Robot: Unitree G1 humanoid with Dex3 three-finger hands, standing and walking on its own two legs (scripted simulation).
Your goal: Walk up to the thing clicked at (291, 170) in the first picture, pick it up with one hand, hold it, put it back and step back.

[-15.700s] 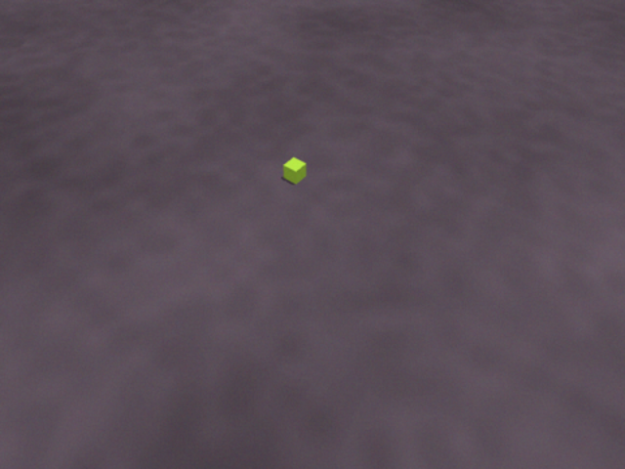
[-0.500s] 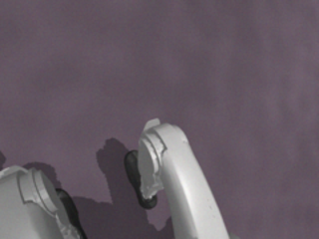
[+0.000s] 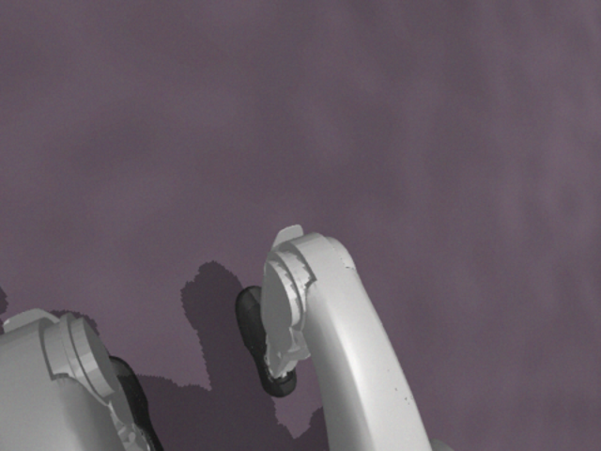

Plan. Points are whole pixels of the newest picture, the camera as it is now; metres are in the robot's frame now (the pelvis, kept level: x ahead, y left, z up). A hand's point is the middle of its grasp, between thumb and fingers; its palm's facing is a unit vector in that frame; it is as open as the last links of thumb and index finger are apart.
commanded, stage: rise first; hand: left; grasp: from above
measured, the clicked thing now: out of the picture +0.51 +0.32 -0.30
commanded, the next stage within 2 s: approach in 0.44 s
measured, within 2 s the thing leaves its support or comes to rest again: neither
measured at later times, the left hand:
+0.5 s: hand out of the picture +0.48 +0.34 -0.19, palm faces -0.04 -0.45 -0.89, open 12.2 cm
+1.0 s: hand out of the picture +0.51 +0.29 -0.20, palm faces -0.05 -0.47 -0.88, open 13.4 cm
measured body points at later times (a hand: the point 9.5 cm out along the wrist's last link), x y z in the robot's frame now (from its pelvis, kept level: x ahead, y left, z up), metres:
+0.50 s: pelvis +0.00 +0.00 +0.00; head +0.29 +0.08 +0.33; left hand +0.48 +0.36 -0.14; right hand -0.02 -0.25 -0.06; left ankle +0.06 +0.13 -0.30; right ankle +0.12 -0.11 -0.30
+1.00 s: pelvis +0.00 +0.00 +0.00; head +0.30 +0.07 +0.32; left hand +0.51 +0.31 -0.15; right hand -0.03 -0.25 -0.05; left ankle +0.06 +0.13 -0.30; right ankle +0.12 -0.11 -0.30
